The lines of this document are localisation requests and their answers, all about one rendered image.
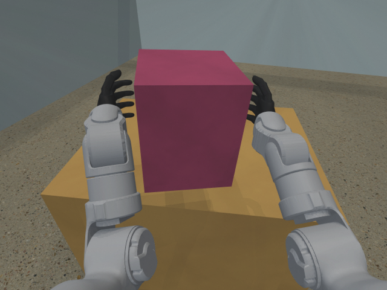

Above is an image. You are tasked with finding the left robot upper arm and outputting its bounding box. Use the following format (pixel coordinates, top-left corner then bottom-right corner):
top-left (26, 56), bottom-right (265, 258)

top-left (51, 225), bottom-right (157, 290)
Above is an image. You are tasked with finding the robot left forearm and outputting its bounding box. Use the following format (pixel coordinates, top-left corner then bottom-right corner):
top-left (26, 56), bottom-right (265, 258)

top-left (82, 104), bottom-right (142, 270)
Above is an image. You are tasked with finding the robot right forearm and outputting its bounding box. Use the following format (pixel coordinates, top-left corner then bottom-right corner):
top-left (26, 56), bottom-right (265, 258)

top-left (252, 111), bottom-right (367, 268)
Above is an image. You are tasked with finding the robot right hand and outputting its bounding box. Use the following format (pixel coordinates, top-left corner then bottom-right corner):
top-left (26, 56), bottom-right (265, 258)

top-left (246, 76), bottom-right (275, 124)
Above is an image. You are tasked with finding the right robot upper arm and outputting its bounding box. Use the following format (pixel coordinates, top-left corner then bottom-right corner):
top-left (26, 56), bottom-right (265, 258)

top-left (285, 222), bottom-right (387, 290)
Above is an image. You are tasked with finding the robot left hand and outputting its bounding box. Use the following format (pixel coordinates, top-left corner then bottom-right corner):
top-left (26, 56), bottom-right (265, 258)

top-left (97, 69), bottom-right (134, 118)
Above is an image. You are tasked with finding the pedestal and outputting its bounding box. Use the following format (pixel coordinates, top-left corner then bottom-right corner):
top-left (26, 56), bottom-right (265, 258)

top-left (41, 98), bottom-right (349, 290)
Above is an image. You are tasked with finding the carton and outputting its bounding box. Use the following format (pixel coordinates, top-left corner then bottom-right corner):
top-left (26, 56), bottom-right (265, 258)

top-left (134, 49), bottom-right (254, 193)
